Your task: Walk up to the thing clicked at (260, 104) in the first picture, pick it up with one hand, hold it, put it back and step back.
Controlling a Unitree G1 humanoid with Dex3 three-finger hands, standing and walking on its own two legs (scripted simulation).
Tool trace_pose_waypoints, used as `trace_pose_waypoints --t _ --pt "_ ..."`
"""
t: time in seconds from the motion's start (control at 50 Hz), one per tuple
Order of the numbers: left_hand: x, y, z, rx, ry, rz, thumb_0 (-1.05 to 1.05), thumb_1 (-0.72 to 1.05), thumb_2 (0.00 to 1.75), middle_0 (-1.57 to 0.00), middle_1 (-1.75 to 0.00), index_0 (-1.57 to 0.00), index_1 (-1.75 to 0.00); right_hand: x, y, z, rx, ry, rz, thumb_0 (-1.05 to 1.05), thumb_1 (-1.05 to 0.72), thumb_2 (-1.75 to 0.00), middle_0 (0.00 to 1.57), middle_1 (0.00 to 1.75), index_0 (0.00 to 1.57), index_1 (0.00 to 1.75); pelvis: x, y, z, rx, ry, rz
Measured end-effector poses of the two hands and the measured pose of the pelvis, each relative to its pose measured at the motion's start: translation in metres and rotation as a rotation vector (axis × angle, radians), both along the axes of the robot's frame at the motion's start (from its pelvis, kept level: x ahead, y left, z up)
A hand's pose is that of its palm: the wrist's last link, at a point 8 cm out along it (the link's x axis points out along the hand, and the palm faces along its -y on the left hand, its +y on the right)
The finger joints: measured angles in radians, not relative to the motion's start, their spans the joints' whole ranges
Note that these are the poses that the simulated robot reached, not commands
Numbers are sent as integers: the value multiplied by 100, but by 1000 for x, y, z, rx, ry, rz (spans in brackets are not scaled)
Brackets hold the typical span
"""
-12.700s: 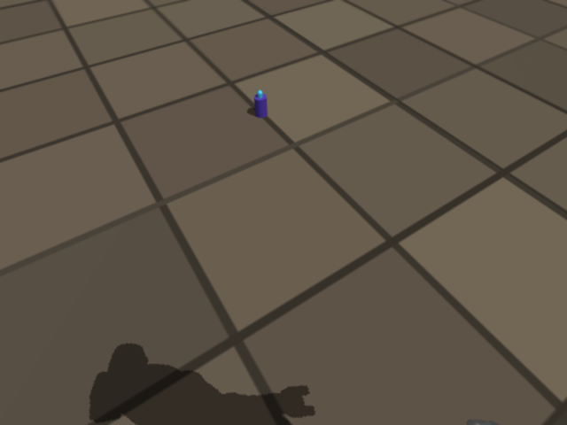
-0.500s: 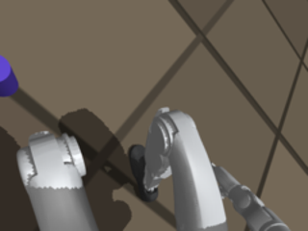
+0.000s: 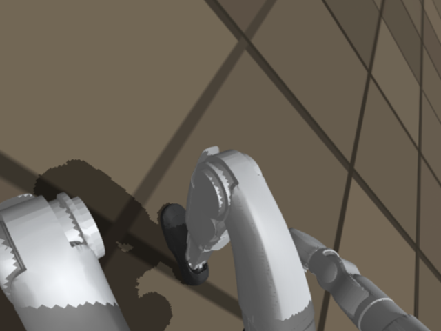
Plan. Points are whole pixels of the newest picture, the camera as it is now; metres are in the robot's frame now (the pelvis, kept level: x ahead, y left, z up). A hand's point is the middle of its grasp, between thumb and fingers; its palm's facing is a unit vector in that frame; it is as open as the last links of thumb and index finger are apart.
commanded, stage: close in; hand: left
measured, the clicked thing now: out of the picture +0.48 +0.29 -0.21
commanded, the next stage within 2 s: close in 0.18 s
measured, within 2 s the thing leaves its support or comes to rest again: leaves its support in 1.34 s
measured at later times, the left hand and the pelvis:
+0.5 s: hand out of the picture +0.45 +0.29 -0.18, palm faces +0.38 -0.93 -0.01, open 14.8 cm; pelvis +0.00 +0.00 +0.00, yaw -1 degrees
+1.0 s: hand out of the picture +0.46 +0.29 -0.18, palm faces +0.38 -0.93 -0.03, open 8.1 cm; pelvis +0.00 +0.00 +0.01, yaw -1 degrees
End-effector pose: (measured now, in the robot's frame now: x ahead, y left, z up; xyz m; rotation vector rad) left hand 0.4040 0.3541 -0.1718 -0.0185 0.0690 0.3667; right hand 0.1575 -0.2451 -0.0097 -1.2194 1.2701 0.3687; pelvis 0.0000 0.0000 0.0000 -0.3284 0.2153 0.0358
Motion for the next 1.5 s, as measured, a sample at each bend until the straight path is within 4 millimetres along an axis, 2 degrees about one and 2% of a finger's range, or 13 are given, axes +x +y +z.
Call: trace_pose_waypoints --t 0.22,0.38,0.64,0.72,0.98,1.18,1.36,1.5 --pt "7 -21 -3 1 -2 -10 -1 -51 15 -9 -17 -11 -14 -11 3 -1 1 28 -20 0 -92 -90 21 30 21 31 -1 0 1 -9 -12 -9" --pt "7 -21 -5 15 -4 19 -1 -48 19 -11 -18 -12 -17 -14 1 -2 -4 42 -26 0 -91 -90 21 30 21 30 -2 -1 0 -7 -12 -14" --pt "15 -23 -2 20 -6 17 -1 6 46 -40 -39 -38 -40 -6 0 0 -10 43 -24 0 -88 -90 21 30 21 30 0 -2 4 -9 5 -17" --pt "17 -24 -2 24 -3 7 -1 18 52 -47 -47 -47 -48 -4 0 1 -12 44 -23 0 -88 -90 21 30 21 30 1 -2 5 -10 10 -17" --pt "19 -22 -1 30 10 21 -1 3 69 -53 -78 -83 -87 -6 -2 2 -17 55 -28 0 -88 -90 21 30 21 30 1 -3 8 -11 19 -17" --pt "21 -21 -2 22 5 27 -4 -22 92 -61 -103 -93 -112 -8 1 4 -21 63 -35 0 -89 -90 21 30 21 30 1 -2 9 -17 24 -17" --pt "22 -18 2 13 -13 28 -3 -31 102 -66 -99 -97 -112 -10 1 4 -18 62 -49 0 -90 -90 21 30 21 30 0 -1 10 -16 24 -12" --pt "25 -8 24 32 -60 27 -3 -33 105 -68 -98 -98 -112 -12 0 1 3 49 -96 0 -90 -91 21 30 21 30 1 -1 11 -8 42 -6"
